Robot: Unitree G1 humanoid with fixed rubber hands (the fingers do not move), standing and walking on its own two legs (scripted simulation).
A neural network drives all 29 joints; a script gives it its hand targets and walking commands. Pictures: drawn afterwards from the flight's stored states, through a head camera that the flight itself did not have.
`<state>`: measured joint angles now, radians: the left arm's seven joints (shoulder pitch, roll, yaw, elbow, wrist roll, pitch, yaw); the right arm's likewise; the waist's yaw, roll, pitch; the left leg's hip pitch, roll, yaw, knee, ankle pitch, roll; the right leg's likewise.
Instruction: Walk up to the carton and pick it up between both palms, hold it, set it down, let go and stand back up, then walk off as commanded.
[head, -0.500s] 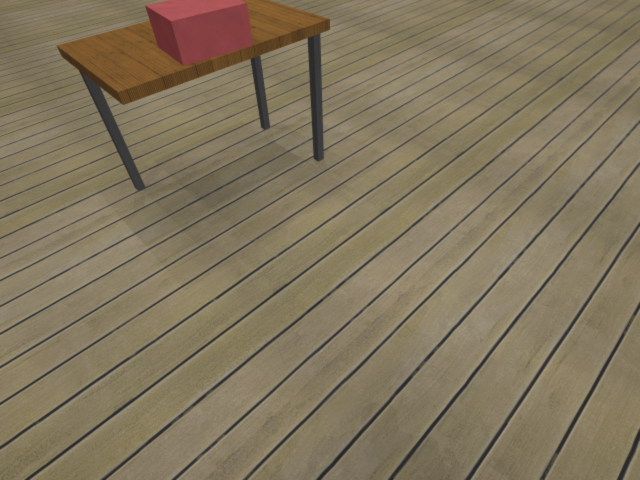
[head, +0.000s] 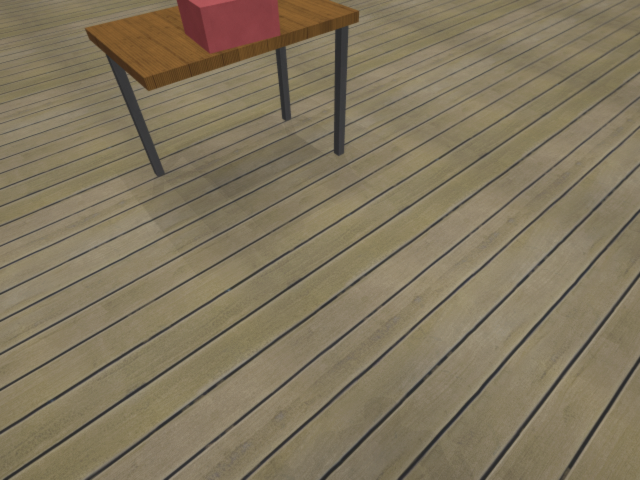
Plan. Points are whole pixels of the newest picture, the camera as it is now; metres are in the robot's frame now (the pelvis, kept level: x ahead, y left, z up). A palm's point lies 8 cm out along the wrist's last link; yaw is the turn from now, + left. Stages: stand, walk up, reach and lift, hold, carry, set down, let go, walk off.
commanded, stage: walk up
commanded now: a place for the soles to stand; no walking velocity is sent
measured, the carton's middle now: (228, 13) +1.59 +0.37 +0.01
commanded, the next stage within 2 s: none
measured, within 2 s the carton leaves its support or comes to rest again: neither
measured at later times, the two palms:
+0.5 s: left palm (134, 413) +0.25 +0.31 -0.11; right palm out of the picture +0.16 -0.29 -0.13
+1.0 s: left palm (167, 337) +0.39 +0.31 -0.15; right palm (458, 258) +0.56 -0.25 -0.14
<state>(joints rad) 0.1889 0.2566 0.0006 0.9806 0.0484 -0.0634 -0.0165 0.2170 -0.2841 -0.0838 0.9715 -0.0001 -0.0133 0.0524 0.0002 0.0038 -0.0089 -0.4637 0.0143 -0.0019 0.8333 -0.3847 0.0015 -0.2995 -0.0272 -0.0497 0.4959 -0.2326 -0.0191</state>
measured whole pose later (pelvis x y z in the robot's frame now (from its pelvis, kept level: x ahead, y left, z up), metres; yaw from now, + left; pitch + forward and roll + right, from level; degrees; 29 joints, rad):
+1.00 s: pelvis +0.39 +0.01 -0.04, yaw +16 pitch +0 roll +2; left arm 0.20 0.36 0.00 0.91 0.03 -0.05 -0.03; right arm 0.16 -0.32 -0.10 0.93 0.00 -0.07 0.05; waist 0.00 -0.05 0.04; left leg -0.54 -0.04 0.01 0.71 -0.15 0.02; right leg -0.01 -0.08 -0.26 0.72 -0.60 -0.02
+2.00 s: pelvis +0.88 -0.02 -0.03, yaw +27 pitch -5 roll +6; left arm 0.18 0.35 0.00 0.72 0.01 -0.03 -0.04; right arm 0.36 -0.33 -0.08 0.91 0.00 -0.10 -0.05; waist 0.01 -0.07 0.13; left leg -0.10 -0.03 -0.06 0.63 -0.44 -0.01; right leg -0.43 -0.07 0.07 0.89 -0.43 -0.02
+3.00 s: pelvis +1.20 +0.00 -0.04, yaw +37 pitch -2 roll +2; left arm 0.34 0.34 0.00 0.86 -0.01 -0.07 0.07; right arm 0.15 -0.36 -0.10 0.78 0.00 0.00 0.00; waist 0.00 0.05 0.19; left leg -0.45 -0.17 -0.09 0.75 -0.24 0.07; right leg -0.23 -0.01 0.06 1.11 -0.53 0.04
